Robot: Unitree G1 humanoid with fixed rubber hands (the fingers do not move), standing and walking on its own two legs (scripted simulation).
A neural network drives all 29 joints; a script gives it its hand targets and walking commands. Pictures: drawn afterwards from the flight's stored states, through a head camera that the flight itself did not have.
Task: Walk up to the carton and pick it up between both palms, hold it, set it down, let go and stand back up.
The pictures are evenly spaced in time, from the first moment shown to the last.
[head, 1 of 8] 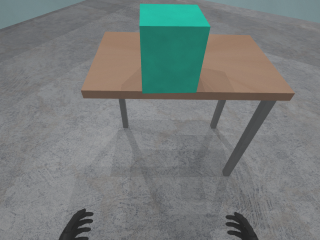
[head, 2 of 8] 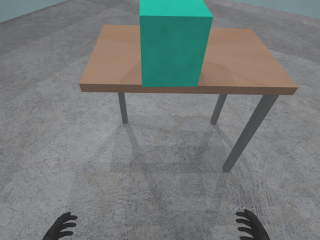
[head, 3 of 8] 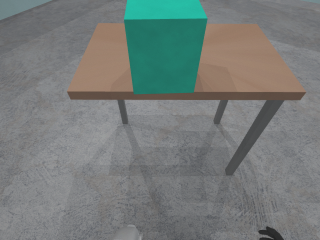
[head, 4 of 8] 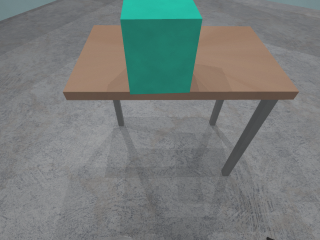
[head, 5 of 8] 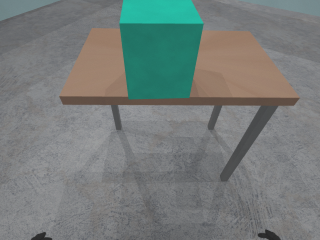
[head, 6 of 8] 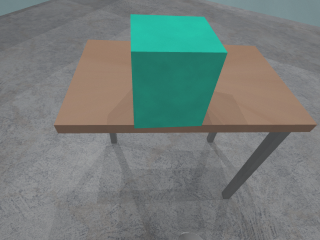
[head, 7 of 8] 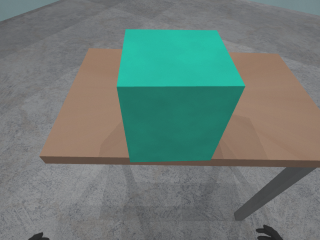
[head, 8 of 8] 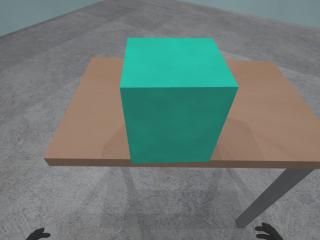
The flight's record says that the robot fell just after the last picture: no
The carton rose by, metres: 0.00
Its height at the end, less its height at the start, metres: +0.00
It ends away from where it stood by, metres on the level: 0.00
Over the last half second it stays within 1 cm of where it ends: yes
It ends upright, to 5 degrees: yes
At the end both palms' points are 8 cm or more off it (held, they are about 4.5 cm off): yes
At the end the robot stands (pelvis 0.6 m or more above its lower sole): yes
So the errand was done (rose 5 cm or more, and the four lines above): no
